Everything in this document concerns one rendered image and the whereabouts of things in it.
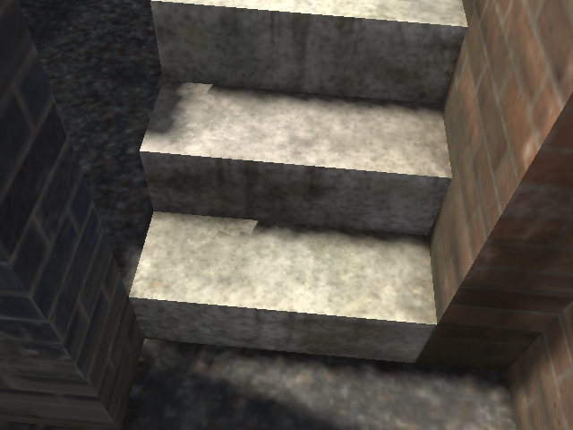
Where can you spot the stairs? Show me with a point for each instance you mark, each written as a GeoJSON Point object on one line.
{"type": "Point", "coordinates": [296, 159]}

